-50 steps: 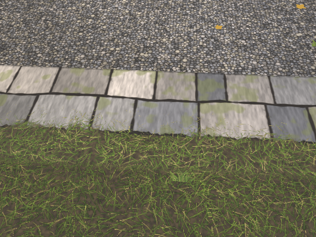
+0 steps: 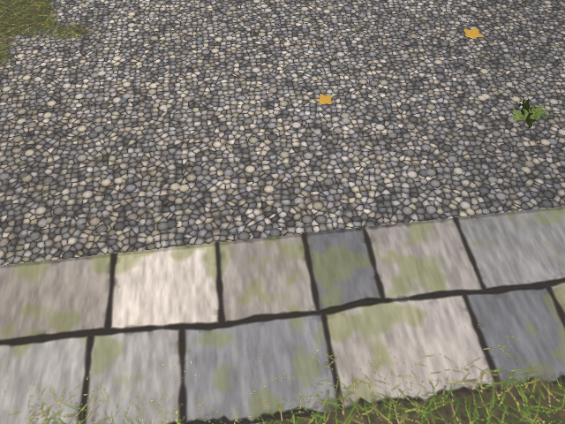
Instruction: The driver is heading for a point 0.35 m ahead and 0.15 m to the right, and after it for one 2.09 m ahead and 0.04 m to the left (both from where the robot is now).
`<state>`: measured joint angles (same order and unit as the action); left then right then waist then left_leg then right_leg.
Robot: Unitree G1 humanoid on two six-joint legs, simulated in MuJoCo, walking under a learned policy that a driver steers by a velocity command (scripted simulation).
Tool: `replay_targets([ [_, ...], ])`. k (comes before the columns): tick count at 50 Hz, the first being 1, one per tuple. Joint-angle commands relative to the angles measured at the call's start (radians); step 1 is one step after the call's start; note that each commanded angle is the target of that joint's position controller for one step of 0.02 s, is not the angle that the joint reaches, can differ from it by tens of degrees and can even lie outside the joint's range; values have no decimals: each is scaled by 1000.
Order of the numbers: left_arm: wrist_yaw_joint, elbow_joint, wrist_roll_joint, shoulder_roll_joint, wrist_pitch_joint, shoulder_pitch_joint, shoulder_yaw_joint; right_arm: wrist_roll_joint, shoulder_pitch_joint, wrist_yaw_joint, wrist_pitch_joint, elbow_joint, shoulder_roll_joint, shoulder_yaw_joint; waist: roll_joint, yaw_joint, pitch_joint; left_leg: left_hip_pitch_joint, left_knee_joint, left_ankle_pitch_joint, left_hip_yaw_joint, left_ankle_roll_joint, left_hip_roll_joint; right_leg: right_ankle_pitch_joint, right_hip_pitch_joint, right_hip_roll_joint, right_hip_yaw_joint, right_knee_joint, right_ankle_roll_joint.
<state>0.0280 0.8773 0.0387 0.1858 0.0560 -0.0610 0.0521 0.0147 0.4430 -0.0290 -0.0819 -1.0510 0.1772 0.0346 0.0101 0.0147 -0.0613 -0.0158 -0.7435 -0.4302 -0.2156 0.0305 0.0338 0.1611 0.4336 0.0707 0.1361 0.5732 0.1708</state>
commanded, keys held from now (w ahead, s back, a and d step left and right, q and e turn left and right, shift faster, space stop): w+e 0.30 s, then e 0.36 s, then q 0.34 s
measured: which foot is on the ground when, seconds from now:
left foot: up 0.00-0.48, down 0.50-0.92, up 0.94-1.00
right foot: down 0.00-0.50, up 0.52-0.88, down 0.90-1.00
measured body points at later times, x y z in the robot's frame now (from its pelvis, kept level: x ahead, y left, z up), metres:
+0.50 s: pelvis +0.26 +0.00 +0.01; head +0.30 -0.01 +0.45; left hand +0.28 +0.29 -0.12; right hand +0.43 -0.27 -0.08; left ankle +0.42 +0.06 -0.72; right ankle +0.09 -0.04 -0.71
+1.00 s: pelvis +0.30 -0.01 +0.02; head +0.30 -0.03 +0.47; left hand +0.50 +0.17 -0.09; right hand +0.26 -0.27 -0.12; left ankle +0.39 +0.07 -0.69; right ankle +0.26 -0.11 -0.72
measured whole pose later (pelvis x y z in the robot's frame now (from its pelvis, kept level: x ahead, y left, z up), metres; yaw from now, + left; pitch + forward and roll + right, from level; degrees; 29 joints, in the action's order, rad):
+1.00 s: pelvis +0.30 -0.01 +0.02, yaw -21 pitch +0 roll +1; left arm -0.02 0.78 0.03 0.21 -0.03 -0.21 0.01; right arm 0.01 0.31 0.02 0.04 -0.80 0.25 0.04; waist 0.03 0.04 -0.01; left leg -0.43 -0.74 -0.39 -0.01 0.02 -0.03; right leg 0.26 0.23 0.00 0.01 0.49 0.03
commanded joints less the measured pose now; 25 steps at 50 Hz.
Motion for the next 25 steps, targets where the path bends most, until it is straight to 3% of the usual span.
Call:
replay_targets([
  [1, -16, 38, -23, 271, -23, -346, 83, -5, -78, 23, -31, 159, 159, 32, -71, -135, 284, -717, -766, -27, 238, 6, -46, 26, -724, -414, -811, -286, 296],
  [2, -22, 33, -28, 232, -24, -281, 72, -11, -148, 29, -45, 191, 147, 28, -36, -105, 164, -754, -701, 61, 259, 11, 12, -3, -610, -394, -675, -306, 253],
  [3, -22, 33, -28, 174, -20, -240, 58, -12, -144, 27, -50, 187, 145, 29, 45, -58, 76, -698, -590, 110, 253, 7, 47, -108, -463, -353, -584, -337, 201],
  [5, -30, 26, -34, 135, -4, -196, 42, 23, -129, 27, -13, 190, 121, 27, 42, 6, 41, -577, -467, 119, 257, -21, 77, -238, -308, -258, -454, -355, 144],
  [7, -29, 29, -41, 156, 16, -224, 42, 37, -126, 34, 22, 202, 107, 27, 12, 21, 49, -550, -398, 122, 238, -46, 75, -321, -269, -219, -409, -361, 138],
  [9, -28, 29, -42, 189, 21, -260, 49, 36, -191, 40, 37, 234, 109, 26, -14, 11, 36, -582, -316, 184, 219, -68, 77, -328, -251, -193, -390, -377, 127],
  [15, -27, 27, -40, 196, 10, -393, 49, 26, -431, 48, 47, 333, 127, 21, -63, -79, 23, -701, -82, 383, 216, -85, 50, -350, -376, -170, -427, -355, 57],
  [20, -47, 19, -27, 205, -12, -451, 47, 10, -528, 42, 28, 388, 125, 3, -93, -110, 33, -640, 70, 371, 199, -58, -42, -712, -462, -150, -424, -189, 13],
  [22, -54, -1, -20, 214, -18, -415, 50, 6, -467, 33, 16, 381, 151, 6, -114, -75, 56, -509, 165, 343, 221, -32, -74, -746, -448, -136, -446, -109, -24],
  [24, -53, -34, -28, 240, -8, -333, 57, 7, -287, 17, 1, 334, 200, 21, -114, 19, 117, -250, 310, 424, 228, 4, -90, -762, -382, -91, -458, 58, -76],
  [25, -44, -67, -49, 218, 5, -296, 51, 20, -150, 6, -17, 312, 242, 31, -68, 85, 203, -2, 342, 647, 310, 40, 37, -569, -250, -50, -449, 254, -103],
])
